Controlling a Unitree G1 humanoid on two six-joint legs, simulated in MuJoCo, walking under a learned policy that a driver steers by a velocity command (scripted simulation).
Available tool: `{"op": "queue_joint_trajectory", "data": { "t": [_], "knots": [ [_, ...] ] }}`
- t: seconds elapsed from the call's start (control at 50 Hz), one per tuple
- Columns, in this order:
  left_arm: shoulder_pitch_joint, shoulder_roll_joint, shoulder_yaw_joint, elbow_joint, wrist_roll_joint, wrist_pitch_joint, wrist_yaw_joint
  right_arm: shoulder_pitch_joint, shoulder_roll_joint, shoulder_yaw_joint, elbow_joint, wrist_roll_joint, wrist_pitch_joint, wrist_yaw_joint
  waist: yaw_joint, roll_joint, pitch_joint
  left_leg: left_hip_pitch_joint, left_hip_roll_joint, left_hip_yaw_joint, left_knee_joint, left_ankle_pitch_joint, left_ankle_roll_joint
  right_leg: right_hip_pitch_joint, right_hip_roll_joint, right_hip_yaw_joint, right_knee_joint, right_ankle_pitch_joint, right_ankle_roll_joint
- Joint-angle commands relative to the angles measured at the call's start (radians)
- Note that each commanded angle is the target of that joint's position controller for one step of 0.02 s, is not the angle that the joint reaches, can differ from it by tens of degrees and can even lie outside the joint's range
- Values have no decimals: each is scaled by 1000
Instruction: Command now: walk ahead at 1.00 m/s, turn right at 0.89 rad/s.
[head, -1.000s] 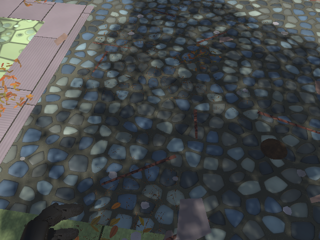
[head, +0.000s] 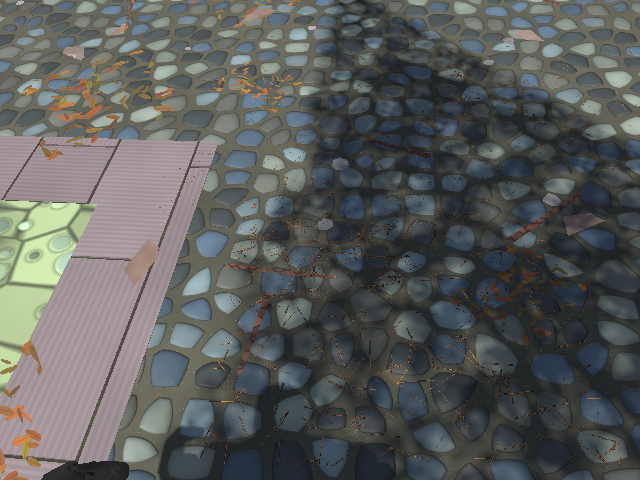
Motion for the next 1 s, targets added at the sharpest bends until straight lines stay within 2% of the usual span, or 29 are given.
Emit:
{"op": "queue_joint_trajectory", "data": {
  "t": [0.02, 0.06, 0.08, 0.1, 0.12, 0.14, 0.16, 0.18, 0.22, 0.26, 0.32, 0.36, 0.4, 0.46, 0.5, 0.52, 0.54, 0.56, 0.58, 0.6, 0.62, 0.64, 0.68, 0.72, 0.76, 0.92, 0.96, 0.98, 1.0],
  "knots": [
    [44, 77, 23, -43, -10, -5, -19, -184, -224, -41, -123, 12, -5, -3, 136, 55, 71, -166, 240, -3, -4, 1057, 146, 279, 89, -114, -82, -14, -51],
    [276, 168, 67, -4, -26, 14, -11, -209, -269, -53, -138, 27, 23, -2, 274, 141, -58, -164, 263, -10, 357, 1448, 150, 562, 174, -155, -58, -195, -97],
    [516, 245, 111, 66, -22, 23, 1, -246, -251, -47, -151, 31, 22, 0, 388, 106, -163, -333, 234, -39, 683, 1371, 136, 911, 198, -95, -138, -175, -141],
    [533, 271, 112, 114, -27, 31, 15, -249, -81, 1, -153, 18, 2, 6, 334, -154, -37, -614, 45, -82, 1153, 293, 84, 980, 136, 114, -222, -210, -177],
    [400, 299, 86, 51, 4, 1, 7, -99, 56, 46, -245, 22, -48, 16, 97, -455, -178, -988, -108, -297, 1430, -197, 81, 1167, -18, 725, -469, -491, -369],
    [373, 205, 68, 1, 9, -24, -5, -206, -70, 38, -279, 36, -88, 21, 164, -260, -230, -1039, -57, -441, 1374, -79, 138, 1142, -101, 944, -677, -721, -336],
    [383, 174, 63, 9, 21, -50, -9, -309, -113, 24, -296, 60, -100, 19, 165, -108, -114, -1053, -33, -425, 1287, 2, 163, 1018, -103, 934, -735, -738, -292],
    [337, 155, 55, 11, 24, -67, -16, -330, -91, 27, -284, 42, -97, 8, 113, 85, -55, -982, 13, -431, 1184, 71, 167, 863, -74, 858, -724, -682, -249],
    [223, 144, 50, -19, 33, -80, -2, -268, -80, 22, -264, 13, -66, 5, 32, 69, -16, -849, 59, -461, 1061, 128, 126, 638, 3, 707, -686, -528, -252],
    [213, 113, 38, -18, 15, -78, 21, -278, -75, 16, -259, 5, -39, 1, 24, 58, 16, -804, 79, -444, 915, 138, 83, 553, 52, 580, -714, -428, -244],
    [283, 83, 28, 10, 0, -71, 58, -470, -24, 29, -322, -12, -33, -1, 102, 42, 82, -800, 41, -383, 628, 329, 26, 488, 115, 453, -721, -232, -222],
    [290, 94, 34, 27, 1, -49, 72, -554, 16, 37, -357, -19, -40, 9, 136, -8, 88, -741, -21, -337, 422, 483, 18, 469, 170, 384, -648, -48, -159],
    [328, 108, 47, 54, -1, -26, 77, -591, 17, 29, -384, -10, -47, 23, 172, -44, 38, -612, -91, -306, 294, 591, 21, 455, 186, 400, -603, -7, -101],
    [327, 102, 59, 71, -11, -3, 94, -575, -46, -6, -397, 21, -51, 28, 154, -100, 4, -559, -109, -370, 189, 574, 28, 579, 176, 496, -472, -36, -54],
    [259, 108, 70, 42, -10, 3, 106, -463, -96, -31, -375, 23, -56, 13, 80, -114, -65, -449, -94, -374, 144, 583, 49, 648, 187, 512, -293, 106, -2],
    [218, 86, 62, 17, -3, 2, 101, -286, -113, -37, -340, 9, -56, 8, -9, -115, -194, -244, -27, -385, 152, 681, 80, 642, 221, 459, -76, 120, 46],
    [277, -45, 22, -13, 32, 8, 94, -147, -143, -27, -316, -4, -47, 5, 8, 69, -374, 87, 241, -600, 337, 992, 125, 447, 273, 364, 241, -576, 83],
    [555, -45, 12, -12, 22, 16, 82, -128, -162, -22, -336, -46, -29, 15, 128, 430, -560, 288, 473, -1003, 303, 1189, 278, 256, 331, 352, 534, -909, 118],
    [570, 86, 28, -5, -15, 27, 69, -184, -173, -29, -325, -18, -11, 22, 127, 392, -585, 275, 551, -1137, 245, 713, 407, 142, 203, 319, 728, -739, 152],
    [386, 138, 41, -27, -17, 37, 68, -261, -83, -13, -358, -18, 6, 5, 81, 234, -465, 121, 432, -982, 152, 398, 373, 105, 152, 248, 692, -600, 164],
    [256, 171, 55, -47, -7, 55, 74, -327, -25, 11, -364, -18, 28, -11, 71, 99, -311, -78, 342, -791, 106, 314, 309, 123, 123, 187, 615, -505, 170],
    [223, 183, 65, -59, -1, 73, 81, -366, -25, 18, -354, -15, 37, -16, 94, 73, -203, -257, 281, -665, 81, 383, 282, 183, 93, 169, 565, -481, 171],
    [203, 105, 48, -79, 6, 78, 85, -365, -53, 8, -296, -22, 32, -11, 115, 95, -92, -452, 201, -502, 48, 513, 268, 275, 74, 142, 407, -497, 148],
    [190, 35, 24, -84, 14, 57, 91, -325, -68, 1, -246, -24, 19, 0, 109, 111, -111, -425, 212, -449, 47, 776, 313, 286, 86, 122, 274, -536, 139],
    [166, 41, 18, -82, 25, 50, 90, -311, -98, -9, -221, -16, 19, 5, 102, 86, -175, -361, 277, -456, 50, 857, 359, 290, 72, 134, 184, -480, 134],
    [47, 79, 9, -92, 28, 67, 56, -323, -148, -5, -168, 22, 71, 19, 77, 138, -108, -457, 254, -370, 11, 323, 308, 519, 112, 71, -248, -346, 82],
    [91, 41, -2, -60, 43, 59, 53, -290, -60, 36, -131, 26, 71, 29, 104, 117, -116, -541, 195, -355, 76, 265, 228, 742, 121, 79, -532, -238, 40],
    [99, 82, 2, -67, 56, 58, 60, -242, -12, 58, -119, 11, 63, 43, 86, 58, -141, -607, 134, -321, 144, 179, 143, 860, 9, 205, -576, -124, 5],
    [25, 145, 8, -78, 76, 62, 66, -177, 12, 66, -125, -1, 56, 52, 8, -125, -143, -624, 50, -229, 201, 53, 74, 776, -138, 324, -563, -135, -81]
  ]
}}
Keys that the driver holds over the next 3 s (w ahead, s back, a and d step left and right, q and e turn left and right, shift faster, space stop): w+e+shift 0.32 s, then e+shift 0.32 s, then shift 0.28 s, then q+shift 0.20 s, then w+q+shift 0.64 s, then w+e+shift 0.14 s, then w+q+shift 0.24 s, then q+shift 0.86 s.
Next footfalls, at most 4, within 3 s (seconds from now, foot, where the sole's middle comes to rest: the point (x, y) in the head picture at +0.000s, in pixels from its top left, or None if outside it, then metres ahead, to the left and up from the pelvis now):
0.08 right None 0.29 -0.08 -0.75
0.54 left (360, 375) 0.74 -0.07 -0.75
0.98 right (449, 454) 0.54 -0.23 -0.75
1.46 left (340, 359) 0.78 -0.03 -0.75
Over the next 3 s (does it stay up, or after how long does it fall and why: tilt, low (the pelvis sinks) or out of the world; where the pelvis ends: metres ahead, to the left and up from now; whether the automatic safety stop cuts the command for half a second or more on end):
stays up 1.68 -0.23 0.02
